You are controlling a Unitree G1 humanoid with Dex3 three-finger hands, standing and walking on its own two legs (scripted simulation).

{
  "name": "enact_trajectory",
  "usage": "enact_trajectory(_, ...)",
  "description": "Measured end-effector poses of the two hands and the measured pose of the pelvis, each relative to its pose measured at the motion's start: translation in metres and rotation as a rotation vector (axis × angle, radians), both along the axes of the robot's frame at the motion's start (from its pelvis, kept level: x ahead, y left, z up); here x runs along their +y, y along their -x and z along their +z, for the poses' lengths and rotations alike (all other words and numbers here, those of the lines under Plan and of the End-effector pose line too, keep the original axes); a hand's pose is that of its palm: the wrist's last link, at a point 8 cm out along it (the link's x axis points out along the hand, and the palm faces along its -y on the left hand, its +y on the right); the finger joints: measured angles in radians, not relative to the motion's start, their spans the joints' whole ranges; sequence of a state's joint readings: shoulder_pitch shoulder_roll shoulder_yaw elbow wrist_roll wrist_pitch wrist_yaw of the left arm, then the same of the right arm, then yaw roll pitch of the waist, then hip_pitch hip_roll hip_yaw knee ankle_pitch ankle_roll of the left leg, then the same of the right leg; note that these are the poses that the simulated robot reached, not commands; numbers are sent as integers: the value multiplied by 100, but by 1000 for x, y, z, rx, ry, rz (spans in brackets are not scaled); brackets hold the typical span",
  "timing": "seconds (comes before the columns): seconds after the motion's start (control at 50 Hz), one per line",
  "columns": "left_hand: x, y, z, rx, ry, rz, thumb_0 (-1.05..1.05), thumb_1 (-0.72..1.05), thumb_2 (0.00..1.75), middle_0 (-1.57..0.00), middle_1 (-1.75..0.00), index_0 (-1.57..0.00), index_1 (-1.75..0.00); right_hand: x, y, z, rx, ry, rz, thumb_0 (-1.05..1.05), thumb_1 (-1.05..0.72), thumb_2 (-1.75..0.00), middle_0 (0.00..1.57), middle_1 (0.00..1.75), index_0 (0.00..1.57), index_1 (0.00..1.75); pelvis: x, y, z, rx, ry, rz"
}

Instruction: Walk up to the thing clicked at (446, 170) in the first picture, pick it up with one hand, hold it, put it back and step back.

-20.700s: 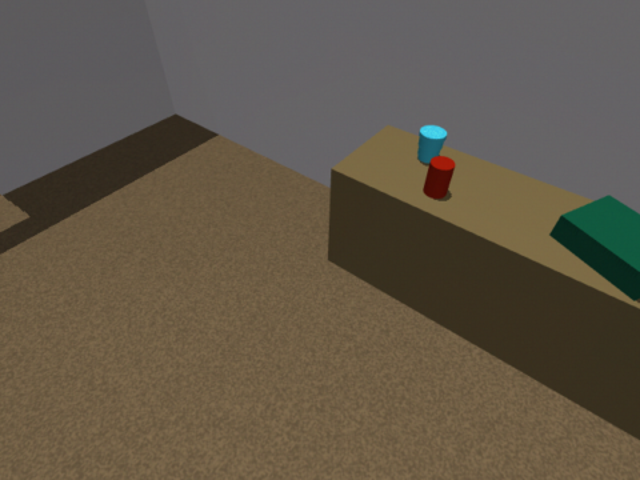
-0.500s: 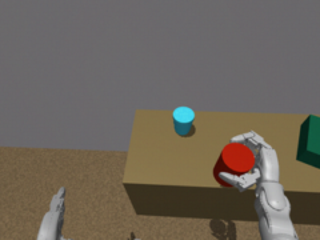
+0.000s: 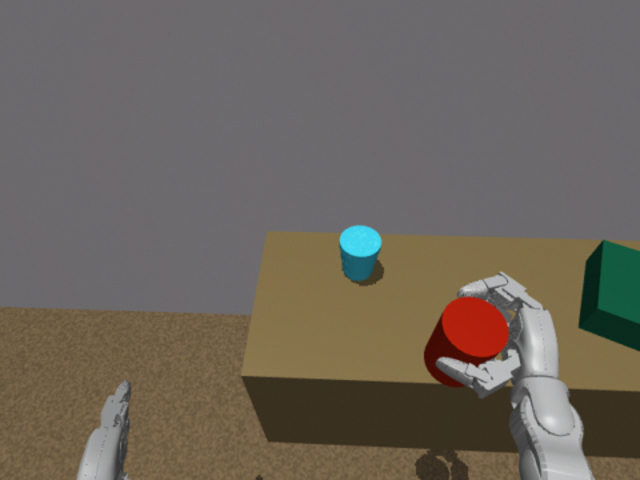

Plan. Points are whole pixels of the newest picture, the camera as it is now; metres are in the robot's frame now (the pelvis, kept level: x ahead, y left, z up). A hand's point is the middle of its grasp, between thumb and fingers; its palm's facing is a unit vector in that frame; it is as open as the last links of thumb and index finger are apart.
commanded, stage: hold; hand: right
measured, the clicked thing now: (462, 344) +0.31 -0.15 +0.02
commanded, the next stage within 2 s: none
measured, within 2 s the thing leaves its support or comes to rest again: neither
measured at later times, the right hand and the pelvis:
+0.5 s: hand (475, 333) +0.31 -0.16 +0.05, palm faces +0.07 +1.00 -0.01, open 10.6 cm; pelvis +0.00 +0.00 +0.01, yaw +0 degrees
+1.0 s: hand (474, 330) +0.32 -0.16 +0.05, palm faces +0.07 +1.00 -0.02, open 10.6 cm; pelvis +0.00 +0.00 +0.01, yaw +0 degrees
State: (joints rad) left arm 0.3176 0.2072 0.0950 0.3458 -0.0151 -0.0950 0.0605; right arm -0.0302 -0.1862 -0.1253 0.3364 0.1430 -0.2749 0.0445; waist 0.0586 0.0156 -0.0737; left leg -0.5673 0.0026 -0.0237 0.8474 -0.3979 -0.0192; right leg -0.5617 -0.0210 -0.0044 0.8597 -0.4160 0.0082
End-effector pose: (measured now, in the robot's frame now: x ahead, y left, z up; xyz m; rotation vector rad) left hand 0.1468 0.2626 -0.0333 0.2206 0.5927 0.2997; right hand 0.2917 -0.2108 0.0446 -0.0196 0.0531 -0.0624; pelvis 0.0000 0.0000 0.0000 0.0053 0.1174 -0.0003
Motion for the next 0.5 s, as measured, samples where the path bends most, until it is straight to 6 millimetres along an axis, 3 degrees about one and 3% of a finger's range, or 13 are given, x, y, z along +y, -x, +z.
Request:
enact_trajectory(0.2, 1, 2, -2, 8, 4, 12, -1, -52, 5, -5, -6, -5, -6, -5, 4, 11, -13, 5, -18, -6, 57, -98, 71, 111, 79, 116, -1, 1, 4, -16, 0, 0)
enact_trajectory(0.34, -3, -1, -2, 0, 18, -5, -1, -53, 5, -5, -6, -5, -6, 0, 3, 8, 5, 3, -1, -6, 57, -98, 71, 111, 79, 116, 1, 2, 5, -21, 1, -1)
enact_trajectory(0.5, 5, 5, -4, 16, 7, 9, -1, -53, 5, -5, -6, -5, -5, 3, 6, 5, 10, -13, -12, -6, 57, -98, 71, 111, 79, 116, 3, 3, 6, -22, 3, -1)
